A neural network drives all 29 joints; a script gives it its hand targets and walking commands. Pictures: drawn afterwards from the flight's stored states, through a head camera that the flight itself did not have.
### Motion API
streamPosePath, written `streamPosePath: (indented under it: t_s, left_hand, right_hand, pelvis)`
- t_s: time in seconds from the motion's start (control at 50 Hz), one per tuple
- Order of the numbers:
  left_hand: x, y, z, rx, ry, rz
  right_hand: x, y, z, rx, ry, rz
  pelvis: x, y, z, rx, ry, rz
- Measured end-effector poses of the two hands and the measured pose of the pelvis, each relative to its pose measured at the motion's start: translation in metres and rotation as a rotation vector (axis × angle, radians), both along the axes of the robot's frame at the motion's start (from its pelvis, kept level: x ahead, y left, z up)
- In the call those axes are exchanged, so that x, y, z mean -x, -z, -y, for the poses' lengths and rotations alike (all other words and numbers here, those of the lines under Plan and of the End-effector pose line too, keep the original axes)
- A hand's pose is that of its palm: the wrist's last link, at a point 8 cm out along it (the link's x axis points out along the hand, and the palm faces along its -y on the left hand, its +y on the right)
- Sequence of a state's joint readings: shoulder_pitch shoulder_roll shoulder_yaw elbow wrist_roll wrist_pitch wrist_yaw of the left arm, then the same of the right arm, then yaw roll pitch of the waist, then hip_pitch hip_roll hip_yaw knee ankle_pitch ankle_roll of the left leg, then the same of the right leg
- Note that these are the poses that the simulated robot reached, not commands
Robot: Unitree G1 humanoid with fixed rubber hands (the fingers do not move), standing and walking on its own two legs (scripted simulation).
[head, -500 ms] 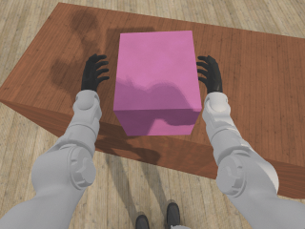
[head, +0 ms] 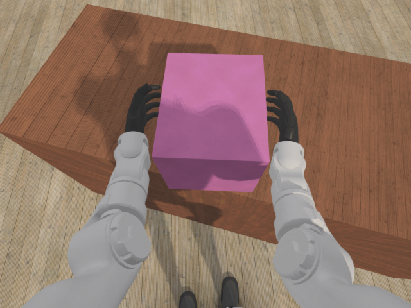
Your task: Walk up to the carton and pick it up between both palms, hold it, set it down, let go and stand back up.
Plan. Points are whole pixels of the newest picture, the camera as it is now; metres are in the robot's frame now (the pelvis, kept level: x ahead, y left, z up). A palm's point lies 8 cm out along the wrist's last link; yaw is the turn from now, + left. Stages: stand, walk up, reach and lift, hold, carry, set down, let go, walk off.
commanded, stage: reach and lift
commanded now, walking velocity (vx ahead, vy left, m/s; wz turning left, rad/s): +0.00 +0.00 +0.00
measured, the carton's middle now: (212, 126) +0.49 -0.04 -0.05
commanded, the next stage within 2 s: none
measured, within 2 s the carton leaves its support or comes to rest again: leaves its support in 1.86 s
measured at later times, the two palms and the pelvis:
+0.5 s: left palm (137, 125) +0.46 +0.12 +0.02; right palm (286, 133) +0.42 -0.17 +0.01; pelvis +0.01 +0.01 +0.00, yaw +1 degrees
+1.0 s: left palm (137, 125) +0.46 +0.12 +0.02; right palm (286, 133) +0.42 -0.17 +0.01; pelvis +0.01 +0.02 +0.00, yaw +1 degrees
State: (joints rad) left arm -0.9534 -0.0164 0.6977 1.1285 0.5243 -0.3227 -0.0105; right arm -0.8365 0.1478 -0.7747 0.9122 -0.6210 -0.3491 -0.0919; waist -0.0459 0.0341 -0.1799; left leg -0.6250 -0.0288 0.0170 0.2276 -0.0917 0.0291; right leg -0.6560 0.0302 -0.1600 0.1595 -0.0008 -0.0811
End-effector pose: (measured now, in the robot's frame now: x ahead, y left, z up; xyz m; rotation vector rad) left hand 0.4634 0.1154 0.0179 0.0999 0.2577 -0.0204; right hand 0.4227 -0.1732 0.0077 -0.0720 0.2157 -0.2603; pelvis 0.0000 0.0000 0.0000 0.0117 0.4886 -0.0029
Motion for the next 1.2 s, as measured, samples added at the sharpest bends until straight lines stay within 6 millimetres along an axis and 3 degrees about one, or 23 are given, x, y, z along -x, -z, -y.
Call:
streamPosePath:
  t_s: [1.2]
  left_hand:
    - [0.0, -0.001, 0.0, -0.044, 0.014, 0.006]
  right_hand:
    - [0.002, -0.003, -0.001, 0.07, -0.009, 0.003]
  pelvis:
    - [-0.009, -0.003, -0.015, 0.009, -0.014, 0.027]
